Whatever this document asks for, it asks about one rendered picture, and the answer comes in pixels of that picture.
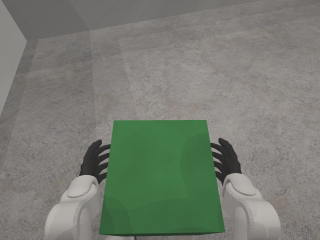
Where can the robot right forearm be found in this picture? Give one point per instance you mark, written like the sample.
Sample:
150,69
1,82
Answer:
253,218

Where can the robot left hand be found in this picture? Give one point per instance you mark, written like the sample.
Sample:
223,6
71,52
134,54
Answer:
91,161

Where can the carton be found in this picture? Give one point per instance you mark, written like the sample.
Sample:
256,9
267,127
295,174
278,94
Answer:
161,180

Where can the robot right hand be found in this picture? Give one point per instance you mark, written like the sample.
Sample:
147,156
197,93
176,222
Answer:
228,158

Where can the robot left forearm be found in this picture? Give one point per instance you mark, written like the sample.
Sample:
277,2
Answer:
72,217

